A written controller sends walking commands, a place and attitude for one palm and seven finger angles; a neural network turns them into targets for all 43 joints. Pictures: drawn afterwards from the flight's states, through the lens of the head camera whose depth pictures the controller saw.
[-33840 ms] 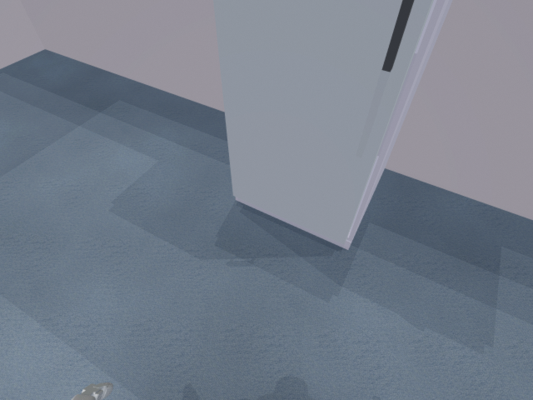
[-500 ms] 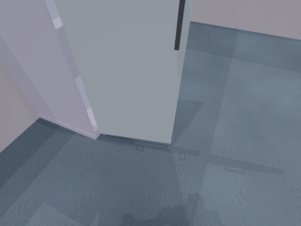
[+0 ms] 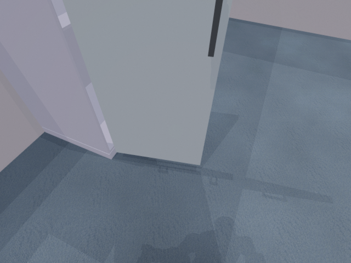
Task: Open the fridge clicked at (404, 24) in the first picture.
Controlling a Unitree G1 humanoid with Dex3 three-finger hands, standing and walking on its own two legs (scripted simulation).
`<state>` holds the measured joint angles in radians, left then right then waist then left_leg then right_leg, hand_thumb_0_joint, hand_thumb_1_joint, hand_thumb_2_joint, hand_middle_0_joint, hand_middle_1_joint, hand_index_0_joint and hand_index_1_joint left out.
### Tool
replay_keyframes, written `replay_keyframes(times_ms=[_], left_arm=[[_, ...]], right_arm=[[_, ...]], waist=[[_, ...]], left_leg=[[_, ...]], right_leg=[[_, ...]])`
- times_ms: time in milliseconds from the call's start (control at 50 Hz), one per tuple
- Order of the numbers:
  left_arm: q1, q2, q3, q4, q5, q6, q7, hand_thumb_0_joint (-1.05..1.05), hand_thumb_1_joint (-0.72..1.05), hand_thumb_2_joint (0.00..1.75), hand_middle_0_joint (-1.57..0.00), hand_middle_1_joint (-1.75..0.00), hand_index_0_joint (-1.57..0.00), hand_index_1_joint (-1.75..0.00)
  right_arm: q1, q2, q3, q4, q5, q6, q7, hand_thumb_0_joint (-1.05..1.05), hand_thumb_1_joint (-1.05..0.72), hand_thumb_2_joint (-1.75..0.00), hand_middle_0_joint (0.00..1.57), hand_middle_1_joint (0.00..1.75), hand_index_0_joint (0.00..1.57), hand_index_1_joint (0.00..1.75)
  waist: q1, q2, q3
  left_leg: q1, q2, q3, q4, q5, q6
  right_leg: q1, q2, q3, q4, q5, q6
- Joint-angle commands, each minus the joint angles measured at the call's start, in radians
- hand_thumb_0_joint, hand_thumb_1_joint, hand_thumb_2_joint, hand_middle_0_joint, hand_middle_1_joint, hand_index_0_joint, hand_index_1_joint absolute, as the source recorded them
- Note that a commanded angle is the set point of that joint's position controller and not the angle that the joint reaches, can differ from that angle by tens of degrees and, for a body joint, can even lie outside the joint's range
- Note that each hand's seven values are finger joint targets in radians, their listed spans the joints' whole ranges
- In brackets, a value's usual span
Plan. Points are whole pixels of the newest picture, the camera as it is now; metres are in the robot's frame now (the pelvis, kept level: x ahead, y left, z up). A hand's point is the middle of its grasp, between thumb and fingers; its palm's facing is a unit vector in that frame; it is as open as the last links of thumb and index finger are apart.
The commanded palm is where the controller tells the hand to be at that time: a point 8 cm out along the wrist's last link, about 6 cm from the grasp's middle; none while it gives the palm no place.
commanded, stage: look to check the result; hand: right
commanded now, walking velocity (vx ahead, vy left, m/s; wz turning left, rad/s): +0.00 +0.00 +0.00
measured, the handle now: (217, 10) +0.75 -0.07 +0.23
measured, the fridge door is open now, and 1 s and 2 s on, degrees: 76 76 76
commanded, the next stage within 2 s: stand and wait in 0.08 s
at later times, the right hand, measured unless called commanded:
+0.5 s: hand out of the picture +0.08 -0.22 -0.16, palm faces -0.03 +0.95 -0.32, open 7.4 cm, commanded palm none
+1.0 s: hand out of the picture +0.07 -0.21 -0.16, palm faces -0.04 +0.95 -0.31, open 7.4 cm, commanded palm none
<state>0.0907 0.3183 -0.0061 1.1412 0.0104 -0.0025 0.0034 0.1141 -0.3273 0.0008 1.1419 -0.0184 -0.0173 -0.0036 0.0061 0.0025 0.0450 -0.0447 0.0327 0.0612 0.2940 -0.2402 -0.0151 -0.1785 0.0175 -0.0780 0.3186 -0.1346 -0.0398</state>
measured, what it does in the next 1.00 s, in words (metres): stands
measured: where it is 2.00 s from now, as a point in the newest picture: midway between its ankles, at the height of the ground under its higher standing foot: outside the picture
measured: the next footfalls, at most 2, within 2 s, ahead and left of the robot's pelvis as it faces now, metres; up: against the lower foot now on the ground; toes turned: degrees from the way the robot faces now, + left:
none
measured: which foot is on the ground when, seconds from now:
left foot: down 0.00-1.00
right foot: down 0.00-1.00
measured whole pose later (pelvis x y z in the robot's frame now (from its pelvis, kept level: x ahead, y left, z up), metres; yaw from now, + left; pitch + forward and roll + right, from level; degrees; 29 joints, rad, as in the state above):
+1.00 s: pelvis +0.00 +0.02 +0.00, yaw +1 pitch -2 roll +0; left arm 0.12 0.30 0.00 1.15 0.01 0.01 0.01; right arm 0.14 -0.30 0.00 1.14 -0.02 -0.02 -0.01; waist 0.01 0.00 0.05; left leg -0.01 -0.01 0.06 0.27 -0.24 0.02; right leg -0.15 -0.02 -0.08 0.32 -0.14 0.00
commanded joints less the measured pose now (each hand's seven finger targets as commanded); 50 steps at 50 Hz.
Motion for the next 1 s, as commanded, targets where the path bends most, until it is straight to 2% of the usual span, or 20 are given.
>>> replay_keyframes(times_ms=[0, 60, 200, 240, 320, 380, 520, 620, 640, 820, 840, 980], left_arm=[[-0.03, 0.2, 0.041, -0.057, 0.001, -0.025, 0.015, 0.0, 0.9, 0.9, -0.2, -0.3, -0.2, -0.3], [-0.035, 0.192, 0.04, -0.058, 0.0, -0.024, 0.015, 0.0, 0.9, 0.9, -0.2, -0.3, -0.2, -0.3], [-0.031, 0.188, 0.04, -0.058, 0.002, -0.023, 0.016, 0.0, 0.9, 0.9, -0.2, -0.3, -0.2, -0.3], [-0.026, 0.185, 0.04, -0.061, 0.001, -0.023, 0.017, 0.0, 0.9, 0.9, -0.2, -0.3, -0.2, -0.3], [-0.023, 0.18, 0.039, -0.057, 0.002, -0.023, 0.019, 0.0, 0.9, 0.9, -0.2, -0.3, -0.2, -0.3], [-0.018, 0.177, 0.04, -0.057, 0.001, -0.022, 0.02, 0.0, 0.9, 0.9, -0.2, -0.3, -0.2, -0.3], [-0.013, 0.175, 0.039, -0.055, 0.001, -0.019, 0.02, 0.0, 0.9, 0.9, -0.2, -0.3, -0.2, -0.3], [-0.007, 0.174, 0.039, -0.054, 0.001, -0.019, 0.02, 0.0, 0.9, 0.9, -0.2, -0.3, -0.2, -0.3], [-0.006, 0.173, 0.04, -0.057, 0.0, -0.019, 0.02, 0.0, 0.9, 0.9, -0.2, -0.3, -0.2, -0.3], [-0.005, 0.168, 0.038, -0.049, 0.002, -0.015, 0.02, 0.0, 0.9, 0.9, -0.2, -0.3, -0.2, -0.3], [-0.001, 0.165, 0.037, -0.05, 0.001, -0.015, 0.021, 0.0, 0.9, 0.9, -0.2, -0.3, -0.2, -0.3], [0.002, 0.163, 0.037, -0.045, 0.003, -0.015, 0.021, 0.0, 0.9, 0.9, -0.2, -0.3, -0.2, -0.3]], right_arm=[[-0.01, -0.187, -0.032, -0.052, 0.006, -0.017, -0.01, 0.0, -0.9, -0.9, 0.2, 0.3, 0.2, 0.3], [-0.01, -0.185, -0.031, -0.055, 0.005, -0.018, -0.012, 0.0, -0.9, -0.9, 0.2, 0.3, 0.2, 0.3], [-0.007, -0.179, -0.033, -0.057, 0.005, -0.019, -0.013, 0.0, -0.9, -0.9, 0.2, 0.3, 0.2, 0.3], [0.004, -0.177, -0.034, -0.058, 0.004, -0.021, -0.015, 0.0, -0.9, -0.9, 0.2, 0.3, 0.2, 0.3], [0.002, -0.173, -0.033, -0.057, 0.006, -0.019, -0.016, 0.0, -0.9, -0.9, 0.2, 0.3, 0.2, 0.3], [0.004, -0.176, -0.035, -0.06, 0.006, -0.021, -0.018, 0.0, -0.9, -0.9, 0.2, 0.3, 0.2, 0.3], [0.007, -0.171, -0.034, -0.057, 0.007, -0.018, -0.017, 0.0, -0.9, -0.9, 0.2, 0.3, 0.2, 0.3], [0.009, -0.172, -0.034, -0.054, 0.007, -0.019, -0.017, 0.0, -0.9, -0.9, 0.2, 0.3, 0.2, 0.3], [0.016, -0.173, -0.036, -0.056, 0.006, -0.021, -0.018, 0.0, -0.9, -0.9, 0.2, 0.3, 0.2, 0.3], [0.012, -0.167, -0.032, -0.052, 0.007, -0.018, -0.017, 0.0, -0.9, -0.9, 0.2, 0.3, 0.2, 0.3], [0.019, -0.167, -0.033, -0.052, 0.007, -0.019, -0.017, 0.0, -0.9, -0.9, 0.2, 0.3, 0.2, 0.3], [0.014, -0.162, -0.031, -0.05, 0.008, -0.018, -0.017, 0.0, -0.9, -0.9, 0.2, 0.3, 0.2, 0.3]], waist=[[0.002, -0.007, -0.108], [0.002, 0.003, -0.089], [0.003, -0.01, -0.093], [0.001, 0.01, -0.109], [0.002, -0.008, -0.1], [0.003, 0.004, -0.103], [0.002, -0.008, -0.08], [0.002, -0.002, -0.079], [0.0, 0.015, -0.086], [0.002, 0.0, -0.058], [0.0, 0.019, -0.064], [0.003, -0.006, -0.065]], left_leg=[[-0.044, 0.116, -0.083, -0.049, 0.179, 0.046], [-0.051, 0.119, -0.084, -0.054, 0.201, 0.047], [-0.036, 0.117, -0.088, -0.054, 0.232, 0.049], [-0.031, 0.118, -0.084, -0.053, 0.256, 0.049], [-0.026, 0.119, -0.086, -0.05, 0.27, 0.05], [-0.017, 0.119, -0.085, -0.046, 0.31, 0.05], [-0.025, 0.117, -0.089, -0.058, 0.28, 0.051], [-0.024, 0.117, -0.093, -0.062, 0.278, 0.052], [-0.025, 0.116, -0.091, -0.061, 0.294, 0.05], [-0.04, 0.114, -0.098, -0.073, 0.251, 0.051], [-0.043, 0.112, -0.097, -0.076, 0.247, 0.048], [-0.042, 0.111, -0.104, -0.077, 0.236, 0.051]], right_leg=[[0.117, -0.162, 0.15, -0.026, 0.227, 0.004], [0.115, -0.16, 0.147, -0.023, 0.223, 0.005], [0.119, -0.159, 0.139, -0.02, 0.234, 0.008], [0.132, -0.16, 0.138, -0.011, 0.25, 0.006], [0.128, -0.16, 0.133, -0.012, 0.258, 0.009], [0.132, -0.159, 0.129, -0.005, 0.268, 0.01], [0.124, -0.159, 0.124, -0.012, 0.232, 0.014], [0.125, -0.161, 0.122, -0.016, 0.218, 0.015], [0.133, -0.16, 0.123, -0.01, 0.226, 0.013], [0.118, -0.16, 0.12, -0.02, 0.182, 0.017], [0.122, -0.16, 0.12, -0.018, 0.177, 0.016], [0.122, -0.163, 0.118, -0.023, 0.175, 0.017]])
